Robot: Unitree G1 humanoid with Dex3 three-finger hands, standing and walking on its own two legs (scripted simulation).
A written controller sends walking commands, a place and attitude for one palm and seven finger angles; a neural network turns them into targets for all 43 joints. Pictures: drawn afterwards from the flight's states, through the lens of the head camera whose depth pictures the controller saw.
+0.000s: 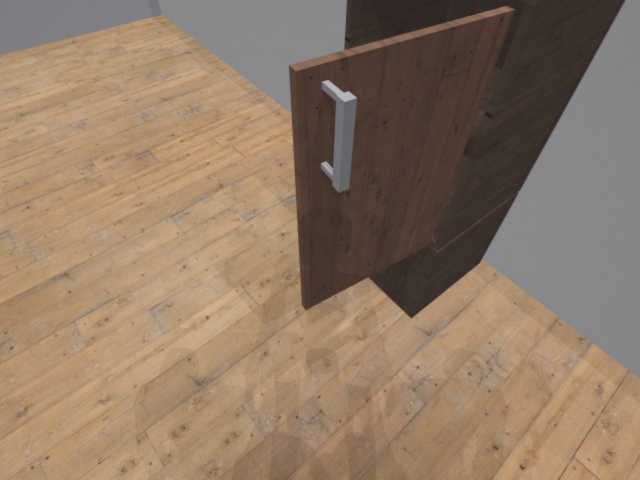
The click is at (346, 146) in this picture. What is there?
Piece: cupboard door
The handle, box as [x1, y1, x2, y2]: [321, 80, 356, 192]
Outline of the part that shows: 326,80 322,82 322,89 336,101 334,157 332,168 326,162 321,163 321,168 332,180 332,185 339,192 348,188 356,97 348,91 342,92 332,83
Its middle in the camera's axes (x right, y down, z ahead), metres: +0.02 -0.14 +0.55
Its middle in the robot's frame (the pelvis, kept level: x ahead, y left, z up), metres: +0.53 +0.02 +0.14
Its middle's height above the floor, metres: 0.92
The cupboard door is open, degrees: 83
